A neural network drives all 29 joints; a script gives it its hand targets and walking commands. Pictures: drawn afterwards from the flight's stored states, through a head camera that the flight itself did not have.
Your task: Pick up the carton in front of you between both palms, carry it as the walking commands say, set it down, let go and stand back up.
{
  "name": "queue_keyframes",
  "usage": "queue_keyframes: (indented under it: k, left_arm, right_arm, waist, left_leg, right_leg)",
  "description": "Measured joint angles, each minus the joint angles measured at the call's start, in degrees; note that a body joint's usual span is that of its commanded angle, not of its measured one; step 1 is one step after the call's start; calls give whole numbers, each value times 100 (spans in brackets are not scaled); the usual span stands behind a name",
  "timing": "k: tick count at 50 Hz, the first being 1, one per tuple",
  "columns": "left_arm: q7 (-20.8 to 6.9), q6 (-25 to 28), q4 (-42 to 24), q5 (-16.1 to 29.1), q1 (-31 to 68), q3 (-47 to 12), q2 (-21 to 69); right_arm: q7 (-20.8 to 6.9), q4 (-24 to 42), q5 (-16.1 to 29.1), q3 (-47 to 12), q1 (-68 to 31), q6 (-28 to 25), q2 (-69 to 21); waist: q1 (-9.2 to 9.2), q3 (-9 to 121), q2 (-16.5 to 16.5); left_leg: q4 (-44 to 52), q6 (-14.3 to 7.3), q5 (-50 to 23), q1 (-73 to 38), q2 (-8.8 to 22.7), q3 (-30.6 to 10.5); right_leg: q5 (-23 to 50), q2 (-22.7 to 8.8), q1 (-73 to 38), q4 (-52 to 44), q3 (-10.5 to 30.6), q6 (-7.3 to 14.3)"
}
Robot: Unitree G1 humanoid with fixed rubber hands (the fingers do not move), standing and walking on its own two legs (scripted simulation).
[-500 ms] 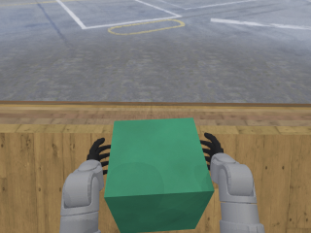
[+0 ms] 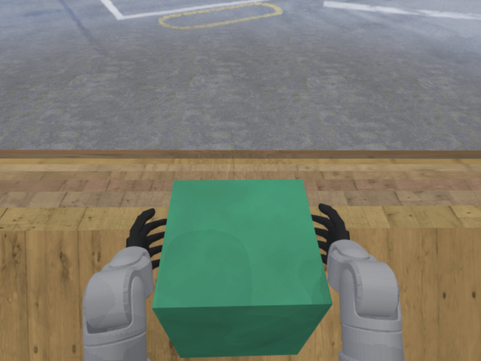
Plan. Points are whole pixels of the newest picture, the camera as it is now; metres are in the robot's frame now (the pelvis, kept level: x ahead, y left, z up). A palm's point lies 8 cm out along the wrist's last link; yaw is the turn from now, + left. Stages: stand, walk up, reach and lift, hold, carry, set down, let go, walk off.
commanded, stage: carry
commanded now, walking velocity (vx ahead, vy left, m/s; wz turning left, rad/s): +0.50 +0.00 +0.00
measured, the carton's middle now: (238, 272) +0.27 +0.01 +0.02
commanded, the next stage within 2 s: none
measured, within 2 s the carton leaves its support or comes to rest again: neither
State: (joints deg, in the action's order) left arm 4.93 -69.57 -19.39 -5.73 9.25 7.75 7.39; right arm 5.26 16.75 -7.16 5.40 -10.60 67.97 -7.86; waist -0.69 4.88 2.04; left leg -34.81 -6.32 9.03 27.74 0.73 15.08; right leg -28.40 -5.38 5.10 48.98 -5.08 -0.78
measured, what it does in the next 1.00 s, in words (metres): walks ahead: right foot, then left foot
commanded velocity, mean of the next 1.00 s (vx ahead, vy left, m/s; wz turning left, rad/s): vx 0.50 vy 0.00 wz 0.00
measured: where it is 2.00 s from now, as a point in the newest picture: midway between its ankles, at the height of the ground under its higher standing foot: (235, 202)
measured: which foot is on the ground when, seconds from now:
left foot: down 0.00-0.46, up 0.48-0.94, down 0.96-1.00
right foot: up 0.00-0.44, down 0.46-0.96, up 0.98-1.00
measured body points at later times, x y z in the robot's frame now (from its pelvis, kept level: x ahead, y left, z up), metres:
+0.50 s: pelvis +0.33 -0.02 +0.00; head +0.32 -0.02 +0.45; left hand +0.61 +0.15 +0.10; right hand +0.62 -0.16 +0.10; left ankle +0.11 +0.06 -0.68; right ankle +0.45 -0.08 -0.72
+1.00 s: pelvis +0.64 +0.01 -0.01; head +0.66 +0.02 +0.44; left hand +1.02 +0.16 +0.10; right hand +1.02 -0.14 +0.11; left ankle +0.75 +0.07 -0.72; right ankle +0.46 -0.09 -0.67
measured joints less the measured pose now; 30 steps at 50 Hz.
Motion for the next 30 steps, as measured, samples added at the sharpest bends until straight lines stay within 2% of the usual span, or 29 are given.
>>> queue_keyframes:
  k: [2,3,5,11,16,21,23,24,25,26,28,30]
  left_arm:
    - [-10,-3,159,-34,-7,20,33]
    - [-13,0,211,-50,-27,-19,30]
    - [-20,29,269,-74,-72,-113,18]
    - [-43,203,163,-127,-230,-319,7]
    - [-23,175,-229,-115,-287,-331,2]
    - [1,-3,-461,-57,-167,-229,9]
    - [6,-75,-410,-35,-18,-183,23]
    - [11,-72,-303,-35,82,-187,38]
    - [20,-57,-154,-51,207,-186,56]
    - [33,-58,-10,-62,330,-169,75]
    - [77,-79,175,-81,486,-114,105]
    - [90,-77,244,-60,571,-38,86]
  right_arm:
    - [-1,-136,-7,29,31,8,4]
    - [-1,-152,0,45,77,12,9]
    - [1,-128,22,68,180,-2,21]
    - [11,75,116,97,357,-116,42]
    - [12,331,167,60,267,-72,34]
    - [5,503,125,37,105,94,16]
    - [3,537,90,89,32,175,7]
    - [0,516,88,147,-22,200,36]
    - [-2,450,100,215,-97,220,75]
    - [-3,369,113,272,-171,240,116]
    - [1,199,129,349,-316,270,147]
    - [5,57,114,397,-480,267,121]
  waist:
    - [89,-71,-68]
    - [134,-99,-104]
    - [217,-135,-166]
    - [326,-44,-323]
    - [230,41,-289]
    - [140,63,-290]
    - [123,18,-304]
    - [77,-14,-373]
    - [10,-67,-437]
    - [-47,-126,-442]
    - [-121,-249,-386]
    - [-166,-345,-330]
  left_leg:
    - [142,-60,304,-265,-14,6]
    - [340,2,279,-435,-24,4]
    - [777,28,244,-791,-58,-13]
    - [1763,118,334,-1779,-49,-202]
    - [2050,290,754,-2543,-20,-316]
    - [1925,531,1475,-3264,46,-404]
    - [1254,627,1947,-3339,161,-399]
    - [524,643,2162,-3168,306,-394]
    - [-525,630,2009,-2783,379,-578]
    - [-1647,594,1877,-2283,312,-867]
    - [-3333,443,1663,-1302,151,-1200]
    - [-3939,328,1369,-501,150,-1257]
  right_leg:
    - [278,133,867,1373,185,142]
    - [474,152,1246,1682,174,196]
    - [859,121,1865,1690,97,243]
    - [1560,16,2854,197,-105,141]
    - [2178,16,3075,-884,-295,122]
    - [2512,216,2786,-1695,-684,282]
    - [2492,374,2362,-2055,-900,357]
    - [2500,435,2267,-1950,-963,551]
    - [2251,453,2289,-1646,-1005,679]
    - [1988,447,2271,-1466,-1018,748]
    - [1720,450,2069,-1524,-1012,758]
    - [1669,472,1797,-1775,-983,704]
